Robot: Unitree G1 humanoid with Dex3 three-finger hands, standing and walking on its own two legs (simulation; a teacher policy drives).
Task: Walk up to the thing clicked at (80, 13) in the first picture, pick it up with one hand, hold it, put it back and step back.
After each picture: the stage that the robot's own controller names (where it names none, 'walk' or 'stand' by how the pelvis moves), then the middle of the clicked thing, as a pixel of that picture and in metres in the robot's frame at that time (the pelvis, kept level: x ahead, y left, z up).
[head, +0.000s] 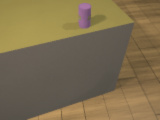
stand; (84, 16) +0.78 +0.01 +0.03
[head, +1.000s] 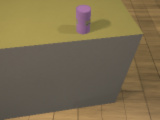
walk; (83, 20) +0.66 +0.04 +0.06
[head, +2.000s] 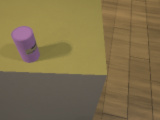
stand; (26, 45) +0.43 +0.25 +0.07
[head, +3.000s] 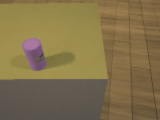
stand; (35, 55) +0.46 +0.22 +0.06
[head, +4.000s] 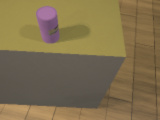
stand; (48, 26) +0.51 +0.14 +0.06
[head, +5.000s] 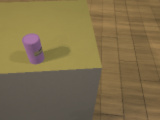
stand; (34, 49) +0.52 +0.21 +0.03
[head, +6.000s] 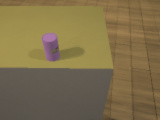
stand; (51, 47) +0.55 +0.18 +0.03
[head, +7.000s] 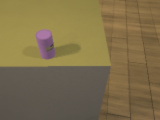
stand; (45, 44) +0.54 +0.18 +0.03
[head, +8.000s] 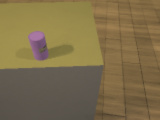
stand; (39, 46) +0.55 +0.22 +0.03
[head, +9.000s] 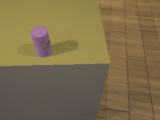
rise first; (42, 42) +0.53 +0.19 +0.03
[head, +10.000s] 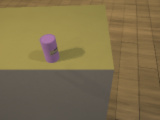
rise first; (50, 48) +0.53 +0.20 +0.03
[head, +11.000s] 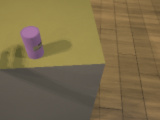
go down; (33, 43) +0.52 +0.18 +0.04
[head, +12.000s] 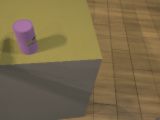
go down; (26, 38) +0.52 +0.19 +0.06
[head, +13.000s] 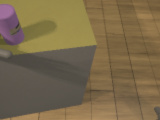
close in; (9, 26) +0.52 +0.21 +0.09
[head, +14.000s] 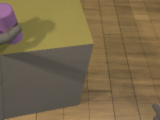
close; (7, 25) +0.52 +0.20 +0.10
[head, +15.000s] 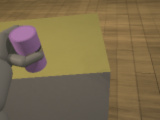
lift; (29, 50) +0.33 +0.16 +0.24
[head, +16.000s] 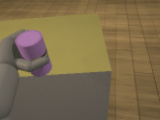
hold; (35, 54) +0.32 +0.15 +0.23
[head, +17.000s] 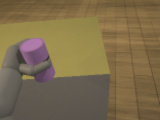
hold; (38, 60) +0.33 +0.15 +0.20
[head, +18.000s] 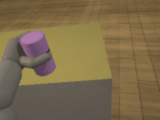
hold; (39, 54) +0.33 +0.14 +0.24
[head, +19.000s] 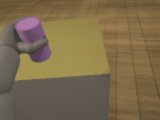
crouch; (35, 40) +0.37 +0.15 +0.25
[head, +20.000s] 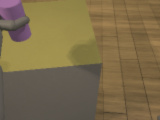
crouch; (15, 20) +0.47 +0.20 +0.22
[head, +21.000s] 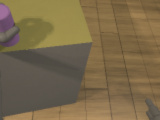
lower; (3, 26) +0.51 +0.20 +0.09
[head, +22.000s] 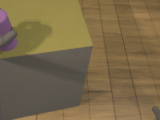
lower; (1, 31) +0.50 +0.21 +0.10
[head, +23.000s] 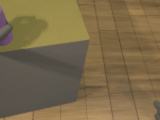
lower; out of the picture +0.51 +0.21 +0.10
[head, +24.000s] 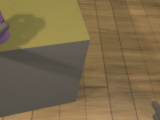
lower; out of the picture +0.52 +0.22 +0.10
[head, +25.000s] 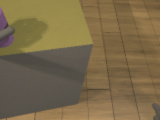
open; out of the picture +0.51 +0.22 +0.09
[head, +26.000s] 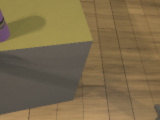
rise; out of the picture +0.51 +0.22 +0.10
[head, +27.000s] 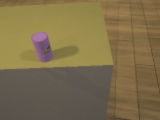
sink last; (42, 47) +0.52 +0.22 +0.07
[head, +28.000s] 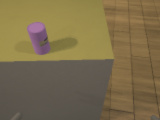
stand; (39, 39) +0.52 +0.21 +0.07
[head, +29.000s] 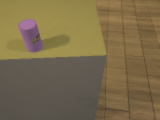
stand; (31, 36) +0.54 +0.22 +0.09
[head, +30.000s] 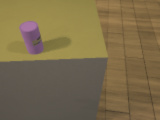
stand; (32, 38) +0.53 +0.21 +0.09
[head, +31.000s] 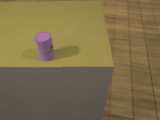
stand; (45, 47) +0.53 +0.19 +0.03
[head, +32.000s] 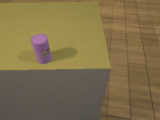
stand; (41, 49) +0.52 +0.20 +0.03
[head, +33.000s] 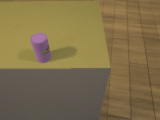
stand; (41, 48) +0.52 +0.20 +0.03
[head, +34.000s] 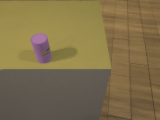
walk; (41, 49) +0.52 +0.20 +0.03
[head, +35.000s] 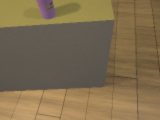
walk; (45, 4) +0.68 +0.18 +0.05
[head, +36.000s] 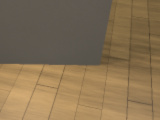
walk; out of the picture +0.92 +0.16 +0.06
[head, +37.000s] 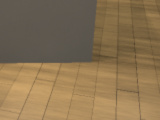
stand; out of the picture +1.15 +0.23 +0.05
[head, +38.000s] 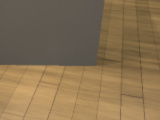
stand; out of the picture +1.13 +0.15 +0.03
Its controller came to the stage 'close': yes
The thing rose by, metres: 0.23
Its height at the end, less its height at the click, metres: +0.00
